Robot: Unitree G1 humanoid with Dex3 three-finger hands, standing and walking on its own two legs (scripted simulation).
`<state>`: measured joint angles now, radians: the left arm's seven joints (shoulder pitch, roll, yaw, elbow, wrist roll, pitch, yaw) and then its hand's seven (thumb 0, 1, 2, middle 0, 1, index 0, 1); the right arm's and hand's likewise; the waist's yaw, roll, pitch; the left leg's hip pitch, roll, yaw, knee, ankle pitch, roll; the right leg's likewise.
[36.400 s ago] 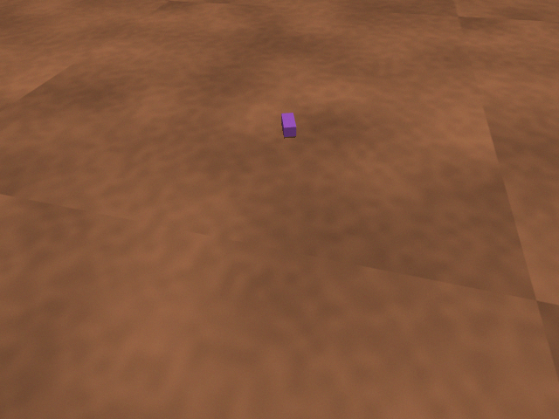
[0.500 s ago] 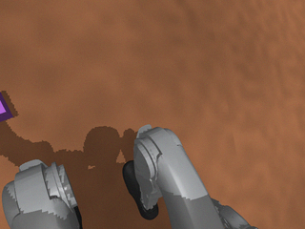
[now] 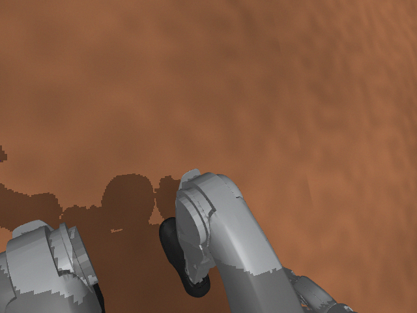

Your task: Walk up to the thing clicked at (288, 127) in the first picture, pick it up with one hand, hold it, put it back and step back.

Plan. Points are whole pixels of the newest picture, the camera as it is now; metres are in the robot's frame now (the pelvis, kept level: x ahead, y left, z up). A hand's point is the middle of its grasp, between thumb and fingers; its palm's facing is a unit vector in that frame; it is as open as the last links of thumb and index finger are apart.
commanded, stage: open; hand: left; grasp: from above
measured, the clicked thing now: out of the picture +0.45 +0.34 -0.27
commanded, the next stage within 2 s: withdraw in 0.70 s
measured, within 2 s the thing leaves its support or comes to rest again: neither
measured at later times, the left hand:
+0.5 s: hand out of the picture +0.45 +0.33 -0.24, palm faces -0.42 -0.19 -0.89, open 13.9 cm
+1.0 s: hand out of the picture +0.46 +0.33 -0.23, palm faces -0.39 -0.16 -0.91, open 14.0 cm
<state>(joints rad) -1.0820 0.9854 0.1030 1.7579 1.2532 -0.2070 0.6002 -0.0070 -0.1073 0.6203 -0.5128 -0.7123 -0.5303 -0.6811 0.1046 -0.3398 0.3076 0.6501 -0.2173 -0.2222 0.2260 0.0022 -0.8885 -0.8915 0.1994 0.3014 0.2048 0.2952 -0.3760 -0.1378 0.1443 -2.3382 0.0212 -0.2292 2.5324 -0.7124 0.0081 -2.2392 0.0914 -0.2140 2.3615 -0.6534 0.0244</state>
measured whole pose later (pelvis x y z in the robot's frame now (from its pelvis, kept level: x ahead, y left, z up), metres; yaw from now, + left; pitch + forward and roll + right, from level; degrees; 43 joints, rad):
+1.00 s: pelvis +0.00 +0.00 +0.00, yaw +0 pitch +29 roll -14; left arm -1.04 0.97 0.09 1.61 1.24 -0.19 0.55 0.00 -0.51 0.96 -0.09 -1.02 -0.10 -1.01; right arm 0.13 -0.33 0.29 0.65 -0.21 -0.21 0.23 0.00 -0.90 -0.89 0.20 0.30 0.20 0.29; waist -0.36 -0.13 0.12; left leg -2.34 0.02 -0.23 2.52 -0.72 0.01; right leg -2.24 0.09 -0.22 2.35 -0.66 0.02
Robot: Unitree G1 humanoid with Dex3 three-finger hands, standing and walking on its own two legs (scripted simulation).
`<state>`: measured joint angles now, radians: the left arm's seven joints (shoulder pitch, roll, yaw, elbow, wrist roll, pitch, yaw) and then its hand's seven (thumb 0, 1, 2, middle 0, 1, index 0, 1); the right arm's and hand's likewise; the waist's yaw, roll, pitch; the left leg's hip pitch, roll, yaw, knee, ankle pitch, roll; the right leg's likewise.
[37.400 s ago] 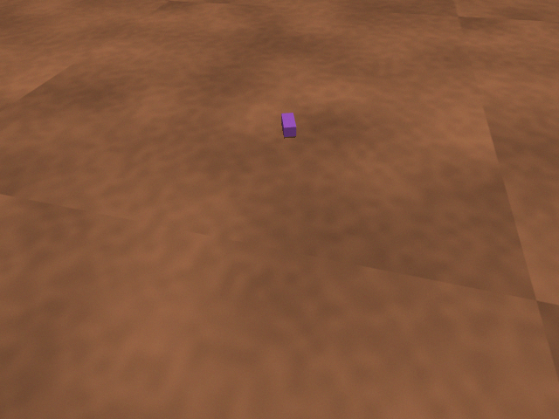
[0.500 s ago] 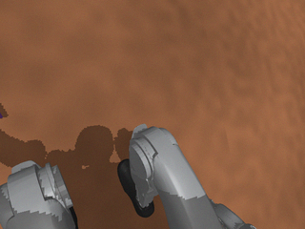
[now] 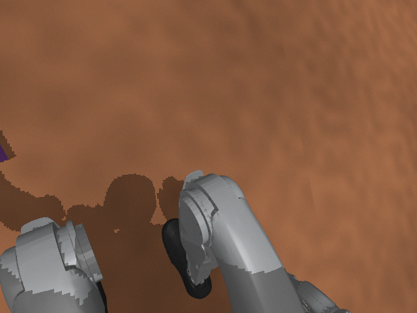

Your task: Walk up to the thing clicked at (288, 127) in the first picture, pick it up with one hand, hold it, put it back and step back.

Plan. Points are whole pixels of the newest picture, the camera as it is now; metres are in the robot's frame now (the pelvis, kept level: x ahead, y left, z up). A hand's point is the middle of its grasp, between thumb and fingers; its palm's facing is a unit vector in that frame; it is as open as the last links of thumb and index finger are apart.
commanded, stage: withdraw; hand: left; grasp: from above
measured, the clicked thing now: out of the picture +0.44 +0.34 -0.28
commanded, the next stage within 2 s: home in 0.64 s
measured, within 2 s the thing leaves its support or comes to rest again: neither
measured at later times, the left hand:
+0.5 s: hand out of the picture +0.43 +0.34 -0.05, palm faces -0.45 -0.14 -0.88, open 13.9 cm
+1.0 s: hand out of the picture +0.44 +0.35 -0.14, palm faces -0.31 -0.21 -0.93, open 12.3 cm
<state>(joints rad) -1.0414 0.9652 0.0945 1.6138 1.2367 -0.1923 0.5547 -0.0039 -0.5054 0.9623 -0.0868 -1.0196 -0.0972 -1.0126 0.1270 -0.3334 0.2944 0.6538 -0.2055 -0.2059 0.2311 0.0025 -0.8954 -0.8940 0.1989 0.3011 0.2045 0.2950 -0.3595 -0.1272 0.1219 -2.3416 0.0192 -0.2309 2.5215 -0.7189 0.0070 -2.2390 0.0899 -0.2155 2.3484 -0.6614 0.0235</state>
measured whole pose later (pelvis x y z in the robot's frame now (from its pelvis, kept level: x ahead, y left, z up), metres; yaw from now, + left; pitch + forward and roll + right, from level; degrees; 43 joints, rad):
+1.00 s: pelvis +0.00 +0.00 +0.02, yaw +6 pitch +34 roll -9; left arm -0.94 0.78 0.12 1.32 1.13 -0.18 0.37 -0.01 -0.15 0.95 -0.23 -0.73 -0.21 -0.74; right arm 0.22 -0.24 0.13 0.69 -0.13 -0.05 0.13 0.00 -0.89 -0.89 0.20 0.30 0.20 0.29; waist -0.26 -0.02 -0.03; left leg -2.35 -0.01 -0.13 2.40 -0.66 0.01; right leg -2.26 0.05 -0.13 2.31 -0.66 0.01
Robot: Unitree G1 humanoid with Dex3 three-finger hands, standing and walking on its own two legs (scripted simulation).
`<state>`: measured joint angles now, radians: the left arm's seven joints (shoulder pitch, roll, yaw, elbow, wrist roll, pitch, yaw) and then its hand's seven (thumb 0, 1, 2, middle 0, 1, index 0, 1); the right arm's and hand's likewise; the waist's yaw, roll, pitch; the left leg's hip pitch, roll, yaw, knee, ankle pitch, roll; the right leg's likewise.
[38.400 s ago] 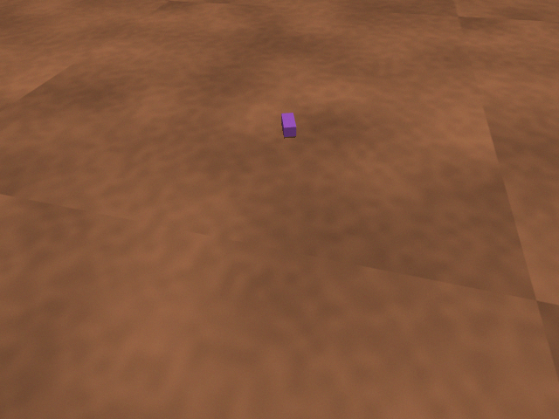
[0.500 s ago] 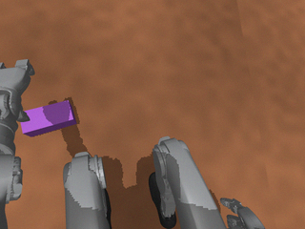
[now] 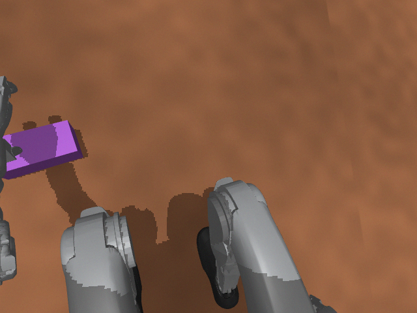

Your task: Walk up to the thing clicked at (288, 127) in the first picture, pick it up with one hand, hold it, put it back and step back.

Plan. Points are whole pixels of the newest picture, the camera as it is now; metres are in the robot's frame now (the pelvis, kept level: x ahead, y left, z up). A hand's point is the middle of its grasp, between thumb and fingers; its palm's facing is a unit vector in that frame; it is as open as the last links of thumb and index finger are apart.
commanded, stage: home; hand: left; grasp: from above
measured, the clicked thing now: (37, 149) +0.48 +0.30 -0.30
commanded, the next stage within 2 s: none
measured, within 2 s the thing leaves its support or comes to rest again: neither
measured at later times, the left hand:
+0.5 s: hand out of the picture +0.32 +0.27 +0.07, palm faces -0.10 -0.83 -0.55, open 7.5 cm
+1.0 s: hand out of the picture +0.25 +0.22 +0.28, palm faces +0.21 -0.95 -0.21, open 7.4 cm
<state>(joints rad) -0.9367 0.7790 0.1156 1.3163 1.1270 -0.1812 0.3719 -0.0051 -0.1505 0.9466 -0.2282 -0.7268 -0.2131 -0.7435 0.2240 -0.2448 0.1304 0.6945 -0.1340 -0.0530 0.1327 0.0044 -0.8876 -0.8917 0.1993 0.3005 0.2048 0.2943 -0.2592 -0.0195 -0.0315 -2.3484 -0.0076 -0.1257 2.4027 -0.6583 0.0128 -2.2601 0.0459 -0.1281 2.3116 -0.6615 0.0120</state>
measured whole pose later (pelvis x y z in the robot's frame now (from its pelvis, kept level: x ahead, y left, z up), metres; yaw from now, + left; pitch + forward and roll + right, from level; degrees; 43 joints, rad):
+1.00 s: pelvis +0.07 +0.00 +0.35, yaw +9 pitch +17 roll -3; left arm 0.31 0.24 0.06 0.05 -0.08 0.39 0.07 0.01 0.91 0.90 -0.21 -0.30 -0.20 -0.30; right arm 0.27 -0.21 0.07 0.53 0.04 -0.14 -0.15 0.01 -0.90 -0.90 0.20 0.30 0.21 0.29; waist -0.08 0.04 -0.18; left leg -0.96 0.00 -0.08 1.19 -0.52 0.00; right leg -0.90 0.04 -0.06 1.12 -0.52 -0.01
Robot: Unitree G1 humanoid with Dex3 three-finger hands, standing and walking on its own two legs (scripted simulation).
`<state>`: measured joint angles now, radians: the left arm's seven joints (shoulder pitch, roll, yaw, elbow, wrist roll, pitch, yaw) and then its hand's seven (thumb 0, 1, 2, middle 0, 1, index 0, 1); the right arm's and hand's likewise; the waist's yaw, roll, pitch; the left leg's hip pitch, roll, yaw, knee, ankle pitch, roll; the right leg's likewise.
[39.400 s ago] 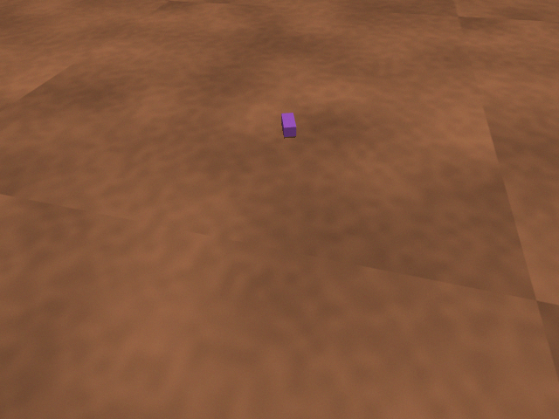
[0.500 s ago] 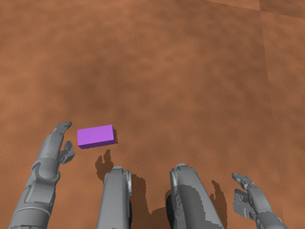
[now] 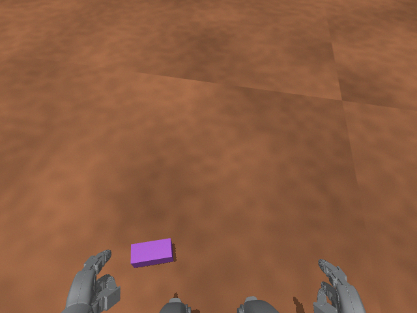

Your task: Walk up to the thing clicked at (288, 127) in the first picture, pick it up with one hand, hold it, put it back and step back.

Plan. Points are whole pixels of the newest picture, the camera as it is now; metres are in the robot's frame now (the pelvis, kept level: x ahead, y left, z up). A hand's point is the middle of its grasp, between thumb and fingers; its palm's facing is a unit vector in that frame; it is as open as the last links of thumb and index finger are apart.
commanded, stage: home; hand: left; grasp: from above
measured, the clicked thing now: (152, 252) +0.45 +0.22 -0.65
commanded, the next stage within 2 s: none
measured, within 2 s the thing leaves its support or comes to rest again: neither
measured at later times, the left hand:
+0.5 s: hand (104, 309) +0.18 +0.19 -0.01, palm faces +0.07 -0.98 -0.19, open 7.4 cm
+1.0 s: hand (103, 309) +0.18 +0.19 -0.01, palm faces +0.05 -0.98 -0.19, open 7.4 cm
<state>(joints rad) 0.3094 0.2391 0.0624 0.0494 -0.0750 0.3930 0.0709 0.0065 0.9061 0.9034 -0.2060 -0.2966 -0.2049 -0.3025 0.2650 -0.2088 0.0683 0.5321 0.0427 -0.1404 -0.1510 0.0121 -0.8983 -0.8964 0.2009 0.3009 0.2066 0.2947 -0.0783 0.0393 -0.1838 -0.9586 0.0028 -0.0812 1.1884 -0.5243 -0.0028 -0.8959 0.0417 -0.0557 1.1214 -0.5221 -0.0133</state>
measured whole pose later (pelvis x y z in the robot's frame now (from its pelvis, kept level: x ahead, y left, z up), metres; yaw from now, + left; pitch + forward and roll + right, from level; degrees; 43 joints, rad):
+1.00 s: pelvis +0.02 +0.01 +0.03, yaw +1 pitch +10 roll -3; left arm 0.50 0.23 0.03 -0.12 -0.06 0.44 0.02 0.01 0.91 0.90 -0.20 -0.30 -0.20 -0.30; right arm 0.31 -0.22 0.05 0.52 0.01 -0.22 -0.17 0.02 -0.90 -0.90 0.20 0.30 0.21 0.29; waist -0.04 0.05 -0.16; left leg -0.70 -0.01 -0.07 1.02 -0.49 0.01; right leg -0.63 0.03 -0.04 0.94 -0.48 0.00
